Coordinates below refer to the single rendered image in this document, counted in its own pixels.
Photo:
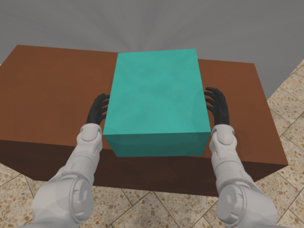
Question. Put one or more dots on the right robot forearm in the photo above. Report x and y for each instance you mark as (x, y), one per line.
(226, 164)

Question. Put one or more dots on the right robot upper arm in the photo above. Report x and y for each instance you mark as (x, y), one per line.
(240, 207)

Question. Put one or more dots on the right robot hand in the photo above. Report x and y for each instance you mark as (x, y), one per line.
(220, 108)

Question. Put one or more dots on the left robot upper arm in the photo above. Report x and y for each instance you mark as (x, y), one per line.
(62, 204)

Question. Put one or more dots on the left robot forearm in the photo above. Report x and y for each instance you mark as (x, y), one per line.
(84, 159)

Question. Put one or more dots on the carton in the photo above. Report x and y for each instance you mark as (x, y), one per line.
(157, 105)

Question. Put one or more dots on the left robot hand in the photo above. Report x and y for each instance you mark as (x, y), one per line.
(95, 114)

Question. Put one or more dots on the pedestal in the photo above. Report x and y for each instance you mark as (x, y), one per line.
(46, 94)

